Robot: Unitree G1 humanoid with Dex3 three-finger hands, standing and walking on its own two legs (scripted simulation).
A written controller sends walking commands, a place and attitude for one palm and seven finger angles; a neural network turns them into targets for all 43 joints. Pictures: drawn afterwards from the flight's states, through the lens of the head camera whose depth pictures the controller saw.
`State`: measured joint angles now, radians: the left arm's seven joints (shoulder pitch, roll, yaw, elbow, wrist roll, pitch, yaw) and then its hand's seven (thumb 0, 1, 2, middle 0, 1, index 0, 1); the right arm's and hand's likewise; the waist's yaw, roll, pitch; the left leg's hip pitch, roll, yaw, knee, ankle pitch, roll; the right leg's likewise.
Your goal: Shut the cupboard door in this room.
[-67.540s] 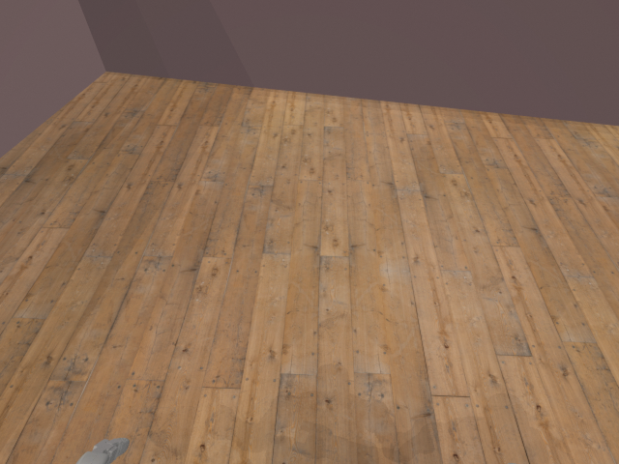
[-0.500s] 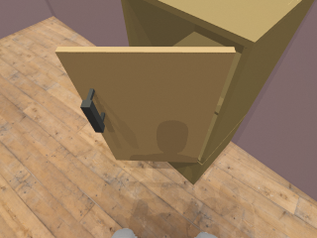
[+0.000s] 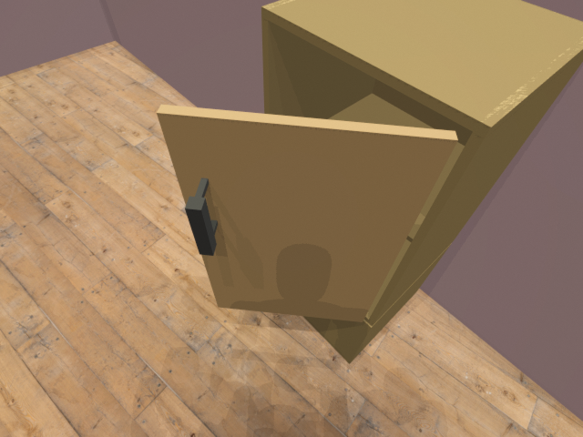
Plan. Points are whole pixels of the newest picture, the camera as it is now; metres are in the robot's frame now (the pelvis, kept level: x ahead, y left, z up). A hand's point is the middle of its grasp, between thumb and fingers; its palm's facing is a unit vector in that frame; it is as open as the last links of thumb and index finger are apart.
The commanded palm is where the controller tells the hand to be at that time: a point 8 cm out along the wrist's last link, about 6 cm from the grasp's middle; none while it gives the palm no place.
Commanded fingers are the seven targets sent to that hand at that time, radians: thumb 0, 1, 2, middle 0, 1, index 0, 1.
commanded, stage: come to a stop and stand still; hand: left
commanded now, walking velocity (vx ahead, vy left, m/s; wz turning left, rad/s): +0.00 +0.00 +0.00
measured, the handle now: (205, 217) +0.41 +0.18 +0.03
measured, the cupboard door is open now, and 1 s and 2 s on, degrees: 42 42 42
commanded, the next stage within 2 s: look again from close up in 0.82 s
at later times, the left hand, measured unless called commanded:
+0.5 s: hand out of the picture +0.05 +0.15 -0.16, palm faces -0.02 -0.97 -0.26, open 7.3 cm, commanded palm none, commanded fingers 0.00 0.90 0.90 -0.20 -0.30 -0.20 -0.30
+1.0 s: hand out of the picture -0.02 +0.13 -0.17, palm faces -0.01 -0.98 -0.18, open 7.3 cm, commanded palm none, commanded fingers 0.00 0.90 0.90 -0.20 -0.30 -0.20 -0.30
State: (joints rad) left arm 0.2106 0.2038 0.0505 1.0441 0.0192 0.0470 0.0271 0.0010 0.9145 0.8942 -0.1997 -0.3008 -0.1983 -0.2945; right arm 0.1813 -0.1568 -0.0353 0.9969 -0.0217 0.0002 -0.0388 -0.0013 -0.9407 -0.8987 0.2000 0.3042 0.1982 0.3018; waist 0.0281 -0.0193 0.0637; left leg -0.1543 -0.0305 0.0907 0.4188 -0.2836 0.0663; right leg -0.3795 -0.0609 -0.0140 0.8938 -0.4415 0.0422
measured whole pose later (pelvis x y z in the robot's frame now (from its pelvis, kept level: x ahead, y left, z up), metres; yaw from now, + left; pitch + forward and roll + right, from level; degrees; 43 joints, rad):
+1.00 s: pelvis -0.01 -0.04 +0.00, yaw -1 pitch -1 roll +1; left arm 0.30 0.15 -0.03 1.10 0.00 -0.01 0.03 0.00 0.92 0.89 -0.20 -0.30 -0.20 -0.29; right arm 0.30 -0.15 0.03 1.13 -0.01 -0.02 -0.03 0.01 -0.91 -0.90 0.20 0.30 0.19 0.30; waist 0.00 0.00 0.04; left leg -0.13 0.02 0.10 0.40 -0.26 0.01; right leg -0.18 0.01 -0.07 0.43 -0.24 -0.04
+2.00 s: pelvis -0.06 -0.04 -0.09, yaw +2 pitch +12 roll -1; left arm 0.55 0.21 0.12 0.07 -0.23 -0.54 -0.21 0.01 0.91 0.89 -0.49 -0.61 -0.49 -0.61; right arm 0.14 -0.29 -0.06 0.48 0.00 -0.25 0.00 0.01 -0.91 -0.90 0.20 0.30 0.19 0.30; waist 0.05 -0.03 -0.10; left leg -0.84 0.02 0.03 1.15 -0.52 0.01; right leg -0.84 -0.04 -0.13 1.12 -0.49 -0.06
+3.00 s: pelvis -0.03 -0.01 -0.05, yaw +2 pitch +9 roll -2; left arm 0.38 0.27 0.15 -0.13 -0.28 -0.26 -0.25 0.02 0.90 0.89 -1.29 -1.49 -1.29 -1.48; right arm 0.27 -0.23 0.06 0.48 0.03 -0.19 -0.05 0.01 -0.90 -0.90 0.20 0.30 0.20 0.30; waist 0.02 0.03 -0.09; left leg -0.62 0.01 0.04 0.95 -0.49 0.05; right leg -0.61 -0.02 -0.11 0.89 -0.43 -0.01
